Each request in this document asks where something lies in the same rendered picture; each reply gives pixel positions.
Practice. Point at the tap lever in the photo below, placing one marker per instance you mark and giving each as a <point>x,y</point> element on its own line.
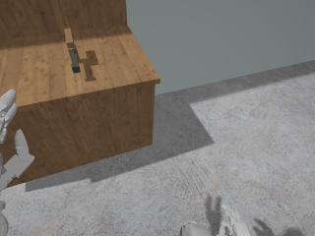
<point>75,64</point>

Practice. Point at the right robot hand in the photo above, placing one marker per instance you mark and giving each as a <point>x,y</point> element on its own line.
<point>238,228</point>

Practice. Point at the counter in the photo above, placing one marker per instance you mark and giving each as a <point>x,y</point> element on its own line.
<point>73,119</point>

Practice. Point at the robot right thigh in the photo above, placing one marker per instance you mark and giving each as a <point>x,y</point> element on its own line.
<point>193,229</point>

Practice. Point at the left robot hand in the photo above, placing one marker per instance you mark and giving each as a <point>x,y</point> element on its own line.
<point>18,164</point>

